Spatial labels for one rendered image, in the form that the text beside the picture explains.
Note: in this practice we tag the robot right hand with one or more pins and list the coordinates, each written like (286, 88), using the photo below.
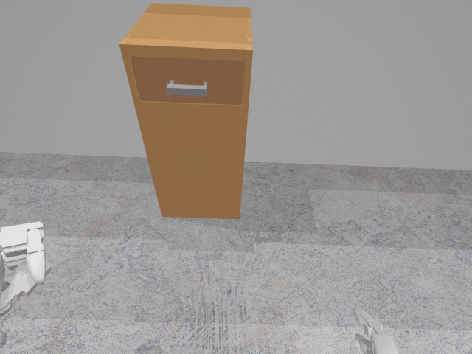
(380, 343)

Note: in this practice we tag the robot left hand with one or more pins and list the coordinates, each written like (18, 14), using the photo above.
(22, 250)

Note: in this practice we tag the cabinet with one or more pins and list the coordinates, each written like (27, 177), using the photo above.
(195, 151)

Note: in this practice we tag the drawer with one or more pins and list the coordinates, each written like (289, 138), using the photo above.
(224, 78)

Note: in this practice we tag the handle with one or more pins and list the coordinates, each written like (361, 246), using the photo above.
(189, 90)

